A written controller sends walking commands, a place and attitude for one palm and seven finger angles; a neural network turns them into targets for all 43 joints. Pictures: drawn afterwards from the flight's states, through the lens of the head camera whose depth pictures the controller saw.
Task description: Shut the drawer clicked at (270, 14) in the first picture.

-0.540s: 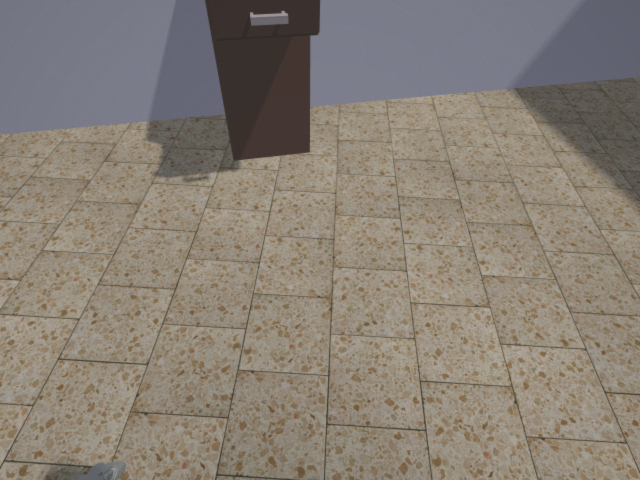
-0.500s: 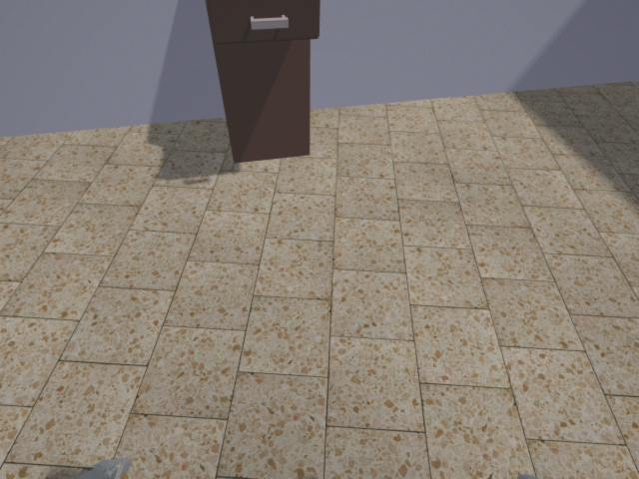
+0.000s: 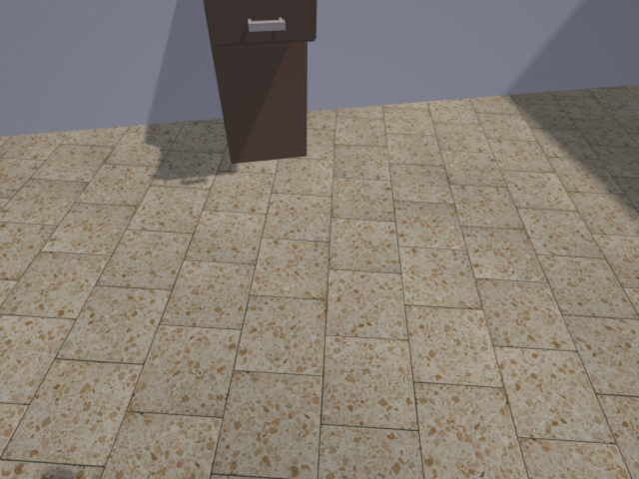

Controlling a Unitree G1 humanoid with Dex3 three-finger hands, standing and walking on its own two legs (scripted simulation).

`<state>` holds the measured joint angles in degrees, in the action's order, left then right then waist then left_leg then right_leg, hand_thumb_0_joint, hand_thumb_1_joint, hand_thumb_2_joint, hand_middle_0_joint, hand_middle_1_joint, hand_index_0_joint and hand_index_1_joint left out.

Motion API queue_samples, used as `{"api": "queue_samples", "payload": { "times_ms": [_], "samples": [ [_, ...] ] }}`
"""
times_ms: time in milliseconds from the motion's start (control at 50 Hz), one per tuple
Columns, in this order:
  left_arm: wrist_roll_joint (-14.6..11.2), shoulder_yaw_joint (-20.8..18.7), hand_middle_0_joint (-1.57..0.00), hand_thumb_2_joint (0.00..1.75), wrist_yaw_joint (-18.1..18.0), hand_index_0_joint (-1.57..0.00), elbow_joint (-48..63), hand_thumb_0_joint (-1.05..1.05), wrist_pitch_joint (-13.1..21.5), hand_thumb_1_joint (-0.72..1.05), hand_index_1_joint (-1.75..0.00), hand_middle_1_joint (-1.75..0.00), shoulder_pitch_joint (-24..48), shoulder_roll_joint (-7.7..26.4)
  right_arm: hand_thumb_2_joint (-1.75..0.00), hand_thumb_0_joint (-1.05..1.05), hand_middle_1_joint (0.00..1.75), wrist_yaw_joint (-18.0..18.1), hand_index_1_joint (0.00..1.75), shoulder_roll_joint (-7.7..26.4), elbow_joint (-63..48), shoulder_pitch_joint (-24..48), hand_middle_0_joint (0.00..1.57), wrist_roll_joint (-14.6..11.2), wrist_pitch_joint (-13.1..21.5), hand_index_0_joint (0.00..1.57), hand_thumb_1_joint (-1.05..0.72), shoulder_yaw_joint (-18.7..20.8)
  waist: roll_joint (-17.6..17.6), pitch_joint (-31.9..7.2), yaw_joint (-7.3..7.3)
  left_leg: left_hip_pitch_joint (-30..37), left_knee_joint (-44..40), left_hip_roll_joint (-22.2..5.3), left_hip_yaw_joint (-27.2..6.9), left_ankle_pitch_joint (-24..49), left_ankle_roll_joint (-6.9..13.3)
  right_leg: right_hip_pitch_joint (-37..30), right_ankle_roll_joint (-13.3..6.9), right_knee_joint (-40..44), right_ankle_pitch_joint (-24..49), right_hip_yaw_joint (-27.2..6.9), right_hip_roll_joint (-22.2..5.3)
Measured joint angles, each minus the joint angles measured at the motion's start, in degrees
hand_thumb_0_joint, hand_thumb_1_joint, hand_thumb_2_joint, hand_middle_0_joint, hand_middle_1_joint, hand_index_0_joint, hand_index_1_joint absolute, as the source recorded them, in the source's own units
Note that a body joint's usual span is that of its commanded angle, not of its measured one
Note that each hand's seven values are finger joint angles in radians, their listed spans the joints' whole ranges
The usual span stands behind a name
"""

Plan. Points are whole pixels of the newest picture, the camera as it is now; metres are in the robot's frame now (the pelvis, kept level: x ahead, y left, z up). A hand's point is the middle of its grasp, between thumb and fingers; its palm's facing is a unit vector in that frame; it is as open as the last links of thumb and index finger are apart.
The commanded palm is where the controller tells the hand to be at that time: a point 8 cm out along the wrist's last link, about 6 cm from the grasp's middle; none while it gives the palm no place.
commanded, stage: stand and wait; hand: left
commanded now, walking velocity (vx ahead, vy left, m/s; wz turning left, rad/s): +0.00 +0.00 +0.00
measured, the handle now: (266, 23) +1.43 +0.27 +0.01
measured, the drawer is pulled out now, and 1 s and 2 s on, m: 0.29 0.29 0.29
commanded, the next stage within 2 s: look at it before walking up in 0.46 s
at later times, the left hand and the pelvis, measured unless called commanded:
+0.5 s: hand out of the picture +0.06 +0.25 -0.15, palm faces -0.03 -0.94 -0.33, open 7.4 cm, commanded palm none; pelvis -0.02 +0.00 +0.00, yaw +0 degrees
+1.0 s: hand out of the picture +0.05 +0.25 -0.15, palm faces -0.03 -0.94 -0.33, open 7.4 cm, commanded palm none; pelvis -0.02 +0.00 +0.00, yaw +0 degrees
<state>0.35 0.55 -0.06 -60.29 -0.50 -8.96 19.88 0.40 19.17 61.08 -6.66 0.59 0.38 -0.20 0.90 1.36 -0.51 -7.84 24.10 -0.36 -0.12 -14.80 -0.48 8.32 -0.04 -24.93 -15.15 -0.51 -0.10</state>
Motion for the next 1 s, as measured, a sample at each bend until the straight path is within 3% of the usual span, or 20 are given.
{"api": "queue_samples", "payload": {
  "times_ms": [1000],
  "samples": [
    [0.2,0.2,-0.2,0.89,0.2,-0.21,-2.2,0.01,0.5,0.9,-0.3,-0.3,0.5,0.0,-0.9,0.01,0.3,-0.4,0.3,0.0,2.6,-0.1,0.21,-0.3,0.4,0.2,-0.91,-0.3,-0.2,0.0,0.06,0.5,-3.4,-0.1,0.2,3.1,-0.1,-0.4,0.0,3.2,3.1,-0.2,0.1]
  ]
}}
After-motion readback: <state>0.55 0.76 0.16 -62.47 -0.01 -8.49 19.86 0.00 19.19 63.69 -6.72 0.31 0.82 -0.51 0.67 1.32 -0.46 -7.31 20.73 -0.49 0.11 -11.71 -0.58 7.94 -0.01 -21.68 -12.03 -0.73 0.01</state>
